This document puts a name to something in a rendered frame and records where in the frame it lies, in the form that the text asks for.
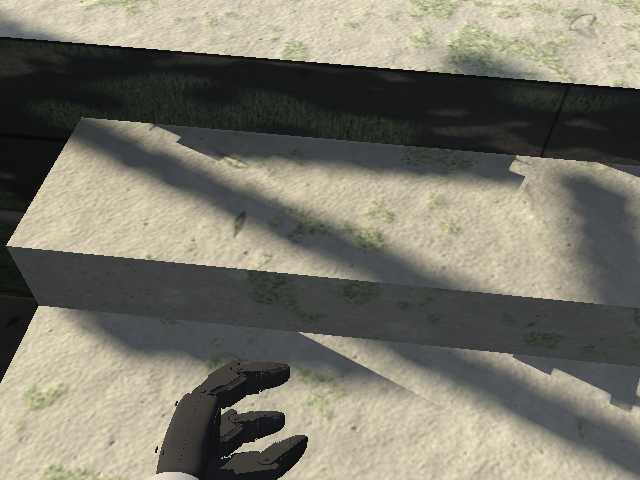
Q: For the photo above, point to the left robot hand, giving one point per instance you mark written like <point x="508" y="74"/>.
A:
<point x="198" y="435"/>

